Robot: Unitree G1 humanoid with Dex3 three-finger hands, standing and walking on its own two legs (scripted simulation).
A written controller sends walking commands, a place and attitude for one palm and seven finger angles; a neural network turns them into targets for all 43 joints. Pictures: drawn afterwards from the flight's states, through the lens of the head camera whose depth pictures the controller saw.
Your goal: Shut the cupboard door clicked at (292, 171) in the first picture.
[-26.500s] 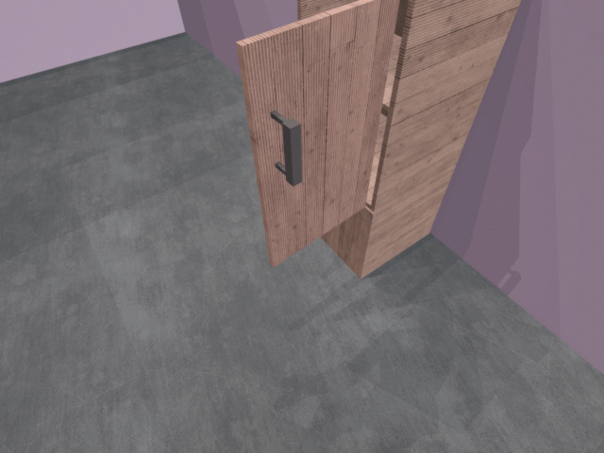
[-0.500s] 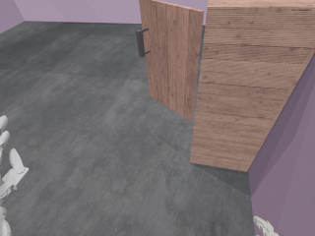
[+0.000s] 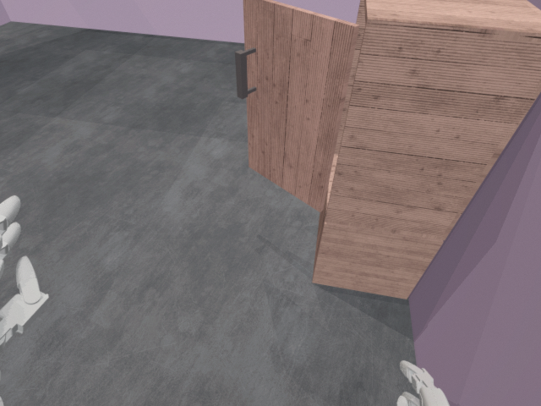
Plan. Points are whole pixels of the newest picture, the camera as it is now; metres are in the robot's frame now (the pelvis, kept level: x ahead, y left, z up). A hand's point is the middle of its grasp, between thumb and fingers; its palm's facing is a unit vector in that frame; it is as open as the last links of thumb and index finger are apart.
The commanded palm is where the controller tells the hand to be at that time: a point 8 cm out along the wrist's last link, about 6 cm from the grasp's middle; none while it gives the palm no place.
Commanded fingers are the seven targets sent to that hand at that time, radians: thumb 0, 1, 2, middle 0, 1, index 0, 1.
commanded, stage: stop stepping back and stand still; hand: left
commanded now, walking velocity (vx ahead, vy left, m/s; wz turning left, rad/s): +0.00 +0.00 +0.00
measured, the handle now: (247, 73) +0.99 +0.13 +0.05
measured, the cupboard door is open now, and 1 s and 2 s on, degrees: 58 58 58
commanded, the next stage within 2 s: let the arm hang, fingers relaxed in 0.48 s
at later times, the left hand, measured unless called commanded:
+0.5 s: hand (13, 294) +0.19 +0.29 +0.16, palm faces +0.44 -0.79 -0.42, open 7.4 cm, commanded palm +0.13 +0.33 +0.18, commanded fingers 0.00 0.90 0.90 -0.20 -0.30 -0.20 -0.30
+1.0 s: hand out of the picture +0.01 +0.19 -0.17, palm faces +0.00 -0.98 -0.18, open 7.0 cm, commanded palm none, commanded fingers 0.00 0.90 0.90 -0.20 -0.30 -0.20 -0.30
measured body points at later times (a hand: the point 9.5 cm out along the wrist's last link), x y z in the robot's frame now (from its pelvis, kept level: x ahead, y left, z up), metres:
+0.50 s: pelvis -0.01 +0.03 +0.00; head -0.01 +0.03 +0.45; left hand +0.16 +0.33 +0.18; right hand +0.15 -0.21 -0.08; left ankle +0.02 +0.11 -0.74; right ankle -0.01 -0.09 -0.74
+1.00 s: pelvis -0.02 +0.00 +0.00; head +0.01 +0.02 +0.45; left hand +0.01 +0.24 -0.16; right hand +0.01 -0.26 -0.13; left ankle +0.02 +0.11 -0.74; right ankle -0.01 -0.09 -0.74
